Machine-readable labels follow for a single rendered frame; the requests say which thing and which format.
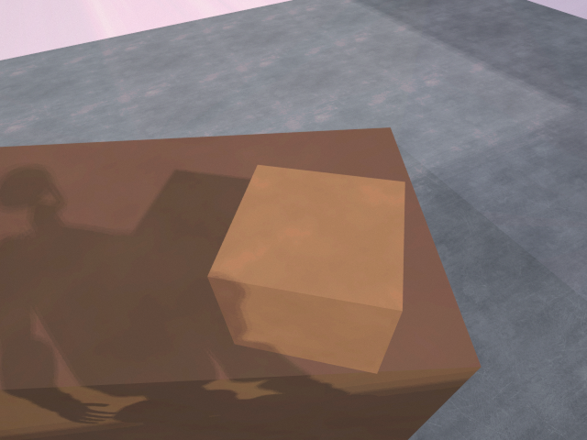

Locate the pedestal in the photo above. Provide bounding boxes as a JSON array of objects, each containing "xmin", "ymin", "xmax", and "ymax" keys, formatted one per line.
[{"xmin": 0, "ymin": 127, "xmax": 481, "ymax": 440}]

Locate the carton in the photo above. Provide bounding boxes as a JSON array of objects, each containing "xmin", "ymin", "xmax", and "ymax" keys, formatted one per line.
[{"xmin": 207, "ymin": 165, "xmax": 405, "ymax": 374}]

